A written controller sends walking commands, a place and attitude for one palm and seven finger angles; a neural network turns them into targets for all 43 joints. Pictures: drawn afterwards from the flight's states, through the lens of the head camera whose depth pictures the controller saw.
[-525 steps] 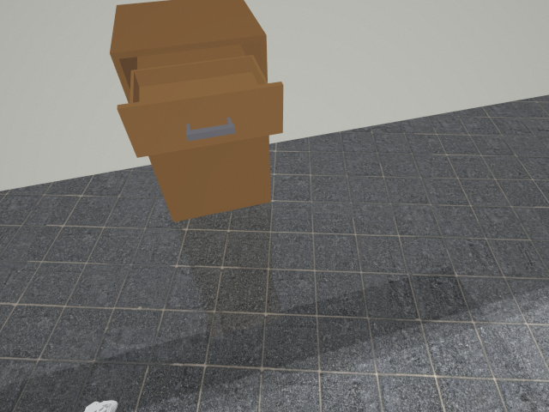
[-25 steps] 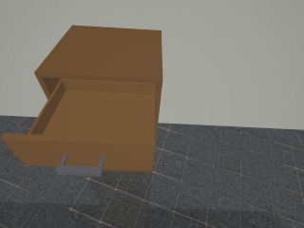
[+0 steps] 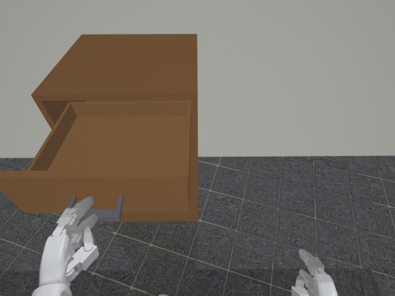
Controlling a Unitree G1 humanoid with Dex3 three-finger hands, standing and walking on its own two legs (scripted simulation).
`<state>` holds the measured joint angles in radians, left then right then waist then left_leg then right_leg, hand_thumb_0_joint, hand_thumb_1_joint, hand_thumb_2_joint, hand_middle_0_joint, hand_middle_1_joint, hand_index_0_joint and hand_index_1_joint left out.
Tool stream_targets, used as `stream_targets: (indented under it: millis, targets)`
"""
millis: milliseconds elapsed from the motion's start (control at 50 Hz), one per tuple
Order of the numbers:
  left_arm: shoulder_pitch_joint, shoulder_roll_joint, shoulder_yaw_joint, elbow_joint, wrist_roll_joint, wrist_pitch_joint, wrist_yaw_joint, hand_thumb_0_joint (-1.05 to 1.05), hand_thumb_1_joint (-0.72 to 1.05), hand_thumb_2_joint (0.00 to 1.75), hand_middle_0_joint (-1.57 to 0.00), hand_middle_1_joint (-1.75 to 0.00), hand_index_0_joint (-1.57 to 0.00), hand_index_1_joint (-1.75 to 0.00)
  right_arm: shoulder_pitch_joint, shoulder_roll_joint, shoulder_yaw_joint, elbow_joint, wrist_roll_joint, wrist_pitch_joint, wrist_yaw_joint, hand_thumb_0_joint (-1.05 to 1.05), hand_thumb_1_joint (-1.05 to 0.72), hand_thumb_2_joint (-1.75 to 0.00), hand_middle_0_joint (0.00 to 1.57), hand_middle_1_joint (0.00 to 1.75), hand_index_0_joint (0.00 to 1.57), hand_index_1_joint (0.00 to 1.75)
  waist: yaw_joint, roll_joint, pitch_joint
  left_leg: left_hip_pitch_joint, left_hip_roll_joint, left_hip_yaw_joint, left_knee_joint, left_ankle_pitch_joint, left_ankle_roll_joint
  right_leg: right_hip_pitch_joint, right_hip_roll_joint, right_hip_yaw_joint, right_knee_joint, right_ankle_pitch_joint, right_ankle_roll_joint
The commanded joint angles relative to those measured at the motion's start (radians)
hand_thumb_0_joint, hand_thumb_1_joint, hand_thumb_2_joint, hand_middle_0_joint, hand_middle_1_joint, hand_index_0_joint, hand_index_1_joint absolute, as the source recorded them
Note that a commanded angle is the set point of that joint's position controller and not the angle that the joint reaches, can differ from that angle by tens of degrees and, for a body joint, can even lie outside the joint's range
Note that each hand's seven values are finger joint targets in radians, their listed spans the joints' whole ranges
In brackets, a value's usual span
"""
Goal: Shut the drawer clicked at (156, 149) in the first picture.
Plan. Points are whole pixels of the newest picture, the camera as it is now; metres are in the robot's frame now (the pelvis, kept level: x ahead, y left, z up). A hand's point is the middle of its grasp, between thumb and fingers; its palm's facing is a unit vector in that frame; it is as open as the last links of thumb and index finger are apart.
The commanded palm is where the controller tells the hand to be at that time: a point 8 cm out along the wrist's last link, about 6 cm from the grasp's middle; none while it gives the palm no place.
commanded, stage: raise the hand and make a fist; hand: left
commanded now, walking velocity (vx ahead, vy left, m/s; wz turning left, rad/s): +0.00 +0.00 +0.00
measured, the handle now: (94, 207) +0.33 +0.26 -0.03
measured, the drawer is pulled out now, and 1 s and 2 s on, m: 0.28 0.26 0.26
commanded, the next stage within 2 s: bring the fist close to the handle in 1.64 s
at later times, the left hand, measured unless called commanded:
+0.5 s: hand (97, 281) +0.16 +0.19 +0.01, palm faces -0.05 -1.00 -0.03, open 4.2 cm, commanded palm +0.12 +0.26 +0.02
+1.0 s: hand (73, 283) +0.15 +0.21 +0.05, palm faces +0.05 -1.00 -0.05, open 3.1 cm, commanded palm +0.10 +0.26 +0.06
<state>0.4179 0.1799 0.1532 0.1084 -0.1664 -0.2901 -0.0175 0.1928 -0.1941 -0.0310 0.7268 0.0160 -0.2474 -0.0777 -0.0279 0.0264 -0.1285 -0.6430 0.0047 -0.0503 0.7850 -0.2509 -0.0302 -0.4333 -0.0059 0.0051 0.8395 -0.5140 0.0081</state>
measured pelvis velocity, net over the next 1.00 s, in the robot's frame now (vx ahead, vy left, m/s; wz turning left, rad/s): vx -0.01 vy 0.02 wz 0.00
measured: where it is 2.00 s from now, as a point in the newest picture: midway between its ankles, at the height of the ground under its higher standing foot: outside the picture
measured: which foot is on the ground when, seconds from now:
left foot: down 0.00-1.00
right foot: down 0.00-1.00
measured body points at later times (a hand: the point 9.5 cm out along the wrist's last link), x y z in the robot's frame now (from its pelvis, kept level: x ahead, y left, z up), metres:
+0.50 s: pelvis -0.03 -0.01 -0.05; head -0.01 -0.02 +0.40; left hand +0.16 +0.24 +0.01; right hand +0.15 -0.24 -0.12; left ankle +0.08 +0.14 -0.70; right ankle -0.05 -0.12 -0.70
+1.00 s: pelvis -0.01 +0.02 -0.03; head +0.00 +0.04 +0.42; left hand +0.14 +0.26 +0.06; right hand +0.20 -0.20 -0.07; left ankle +0.09 +0.14 -0.70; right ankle -0.05 -0.12 -0.70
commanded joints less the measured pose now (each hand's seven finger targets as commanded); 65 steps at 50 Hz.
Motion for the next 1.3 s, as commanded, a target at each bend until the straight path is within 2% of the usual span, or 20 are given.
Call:
stream_targets:
  millis: [0,60,80,100,160,240,300,340,380,420,480,520,600,660,780,840,980,1160,1260,1280]
  targets:
    - [0.382,0.094,0.125,0.081,-0.082,-0.237,-0.274,0.00,0.90,0.90,-0.48,-0.60,-0.48,-0.60,-0.136,-0.134,-0.082,-0.221,0.004,-0.034,0.041,0.00,-0.90,-0.90,0.20,0.30,0.20,0.30,0.116,-0.155,-0.036,-0.010,-0.015,0.059,0.092,0.063,0.018,-0.222,0.014,-0.064,0.003,0.346,-0.011]
    - [0.237,0.188,0.173,-0.187,-0.130,-0.323,-0.403,0.00,0.90,0.90,-0.54,-0.67,-0.54,-0.67,-0.130,-0.130,-0.081,-0.303,0.007,-0.060,0.039,0.00,-0.90,-0.90,0.20,0.30,0.20,0.30,0.090,0.046,-0.207,0.018,-0.014,0.072,0.182,0.080,0.041,-0.244,0.007,-0.005,0.064,0.392,0.001]
    - [0.192,0.219,0.191,-0.265,-0.146,-0.326,-0.405,0.00,0.90,0.90,-0.56,-0.69,-0.56,-0.69,-0.118,-0.128,-0.079,-0.307,0.006,-0.064,0.034,0.00,-0.90,-0.90,0.20,0.30,0.20,0.30,0.082,0.105,-0.209,0.018,-0.010,0.065,0.207,0.060,0.045,-0.279,0.012,0.016,0.066,0.350,0.001]
    - [0.137,0.224,0.205,-0.338,-0.169,-0.330,-0.399,0.00,0.90,0.90,-0.58,-0.71,-0.58,-0.71,-0.114,-0.123,-0.076,-0.315,0.002,-0.065,0.026,0.00,-0.90,-0.90,0.20,0.30,0.20,0.30,0.063,0.111,-0.229,0.029,-0.006,0.057,0.220,0.039,0.051,-0.307,0.015,0.018,0.062,0.288,0.001]
    - [-0.002,0.228,0.227,-0.428,-0.203,-0.356,-0.362,0.00,0.90,0.90,-0.64,-0.78,-0.64,-0.78,-0.099,-0.124,-0.067,-0.289,-0.001,-0.071,-0.007,0.00,-0.90,-0.90,0.20,0.30,0.20,0.30,0.014,0.089,-0.143,-0.018,0.007,0.028,0.261,-0.046,0.062,-0.411,0.027,0.028,0.044,0.127,-0.002]
    - [-0.050,0.193,0.140,-0.412,-0.185,-0.327,-0.367,0.00,0.90,0.90,-0.72,-0.86,-0.72,-0.86,-0.082,-0.141,-0.054,-0.273,0.007,-0.087,-0.034,0.00,-0.90,-0.90,0.20,0.30,0.20,0.30,-0.022,0.059,-0.073,-0.072,0.020,0.004,0.279,-0.137,0.076,-0.495,0.041,0.030,0.032,-0.035,-0.011]
    - [0.004,0.193,0.104,-0.337,-0.175,-0.201,-0.410,0.00,0.90,0.90,-0.78,-0.93,-0.78,-0.93,-0.075,-0.150,-0.043,-0.290,0.030,-0.090,-0.042,0.00,-0.90,-0.90,0.20,0.30,0.20,0.30,-0.010,0.041,-0.085,-0.082,0.015,0.002,0.254,-0.167,0.079,-0.453,0.036,0.058,-0.014,-0.090,-0.007]
    - [0.054,0.223,0.128,-0.333,-0.178,-0.100,-0.417,0.00,0.90,0.90,-0.82,-0.97,-0.82,-0.97,-0.080,-0.149,-0.041,-0.310,0.040,-0.081,-0.045,0.00,-0.90,-0.90,0.20,0.30,0.20,0.30,0.020,0.030,-0.119,-0.058,0.009,0.003,0.221,-0.153,0.081,-0.388,0.024,0.075,-0.050,-0.091,0.001]
    - [0.143,0.267,0.213,-0.291,-0.175,-0.008,-0.386,0.00,0.90,0.90,-0.86,-1.01,-0.86,-1.01,-0.099,-0.133,-0.046,-0.317,0.044,-0.065,-0.045,0.00,-0.90,-0.90,0.20,0.30,0.20,0.30,0.066,0.021,-0.138,-0.039,0.008,0.001,0.195,-0.123,0.079,-0.336,0.027,0.063,-0.057,-0.061,0.002]
    - [0.156,0.255,0.244,-0.355,-0.187,0.023,-0.335,0.00,0.90,0.90,-0.90,-1.06,-0.90,-1.06,-0.098,-0.114,-0.045,-0.329,0.042,-0.047,-0.045,0.00,-0.90,-0.90,0.20,0.30,0.20,0.30,0.081,0.002,-0.138,-0.014,0.010,0.006,0.164,-0.101,0.073,-0.319,0.025,0.028,-0.051,-0.030,0.003]
    - [0.186,0.238,0.277,-0.383,-0.189,-0.003,-0.244,0.00,0.90,0.90,-0.96,-1.12,-0.96,-1.12,-0.112,-0.098,-0.046,-0.322,0.032,-0.033,-0.038,0.00,-0.90,-0.90,0.20,0.30,0.20,0.30,0.092,-0.017,-0.088,-0.011,0.012,0.003,0.138,-0.083,0.067,-0.322,0.044,-0.021,-0.032,0.005,-0.002]
    - [0.195,0.212,0.251,-0.403,-0.178,-0.054,-0.216,0.00,0.90,0.90,-1.00,-1.17,-1.00,-1.17,-0.091,-0.094,-0.051,-0.315,0.030,-0.031,-0.029,0.00,-0.90,-0.90,0.20,0.30,0.20,0.30,0.071,-0.017,-0.080,-0.004,0.014,0.011,0.141,-0.077,0.063,-0.354,0.044,-0.034,-0.018,0.018,0.002]
    - [0.195,0.167,0.135,-0.452,-0.150,-0.142,-0.241,0.00,0.90,0.90,-1.08,-1.25,-1.08,-1.25,-0.069,-0.116,-0.052,-0.311,0.026,-0.059,-0.012,0.00,-0.90,-0.90,0.20,0.30,0.20,0.30,0.036,0.013,-0.111,0.017,0.011,0.014,0.154,-0.067,0.071,-0.380,0.045,-0.046,0.011,0.036,-0.001]
    - [0.203,0.159,0.089,-0.483,-0.158,-0.159,-0.286,0.00,0.90,0.90,-1.14,-1.32,-1.14,-1.32,-0.058,-0.131,-0.052,-0.315,0.034,-0.088,-0.010,0.00,-0.90,-0.90,0.20,0.30,0.20,0.30,0.023,0.022,-0.139,0.042,0.013,0.009,0.150,-0.073,0.075,-0.379,0.045,-0.045,0.009,0.042,-0.002]
    - [0.239,0.203,0.138,-0.576,-0.144,-0.128,-0.233,0.00,0.90,0.90,-1.26,-1.45,-1.26,-1.45,-0.067,-0.125,-0.055,-0.319,0.036,-0.087,-0.011,0.00,-0.90,-0.90,0.20,0.30,0.20,0.30,0.052,0.053,-0.155,0.090,0.013,-0.006,0.105,-0.077,0.075,-0.348,0.053,-0.080,0.019,0.061,-0.013]
    - [0.292,0.149,0.089,-0.626,-0.132,-0.107,-0.193,0.00,0.90,0.90,-1.32,-1.51,-1.32,-1.51,-0.070,-0.116,-0.047,-0.349,0.037,-0.066,0.000,0.00,-0.90,-0.90,0.20,0.30,0.20,0.30,0.057,0.088,-0.140,0.116,0.016,-0.012,0.072,-0.100,0.066,-0.347,0.055,-0.104,0.030,0.053,-0.017]
    - [0.317,0.125,0.025,-0.658,-0.101,-0.016,-0.180,0.00,0.90,0.90,-1.40,-1.60,-1.40,-1.60,-0.081,-0.117,-0.033,-0.395,0.039,-0.019,0.015,0.00,-0.90,-0.90,0.20,0.30,0.20,0.30,0.042,0.078,-0.087,0.123,0.021,-0.030,0.044,-0.123,0.066,-0.320,0.060,-0.113,0.001,0.067,-0.014]
    - [0.287,0.159,0.035,-0.751,-0.103,-0.037,-0.171,0.00,0.90,0.90,-1.40,-1.60,-1.40,-1.60,-0.068,-0.114,-0.011,-0.424,0.038,-0.002,0.013,0.00,-0.90,-0.90,0.20,0.30,0.20,0.30,0.031,0.075,-0.056,0.124,0.020,-0.040,0.025,-0.215,0.062,-0.332,0.062,-0.112,-0.013,0.002,-0.015]
    - [0.268,0.132,0.007,-0.716,-0.107,-0.011,-0.176,0.00,0.90,0.90,-1.40,-1.60,-1.40,-1.60,-0.069,-0.122,-0.002,-0.424,0.046,-0.005,0.007,0.00,-0.90,-0.90,0.20,0.30,0.20,0.30,0.020,0.075,-0.028,0.111,0.017,-0.046,0.006,-0.301,0.062,-0.335,0.060,-0.105,-0.034,-0.045,-0.013]
    - [0.280,0.151,0.037,-0.682,-0.108,0.005,-0.173,0.00,0.90,0.90,-1.40,-1.60,-1.40,-1.60,-0.080,-0.123,-0.004,-0.418,0.048,-0.005,0.004,0.00,-0.90,-0.90,0.20,0.30,0.20,0.30,0.030,0.064,-0.016,0.095,0.015,-0.051,0.002,-0.316,0.063,-0.324,0.061,-0.101,-0.043,-0.050,-0.014]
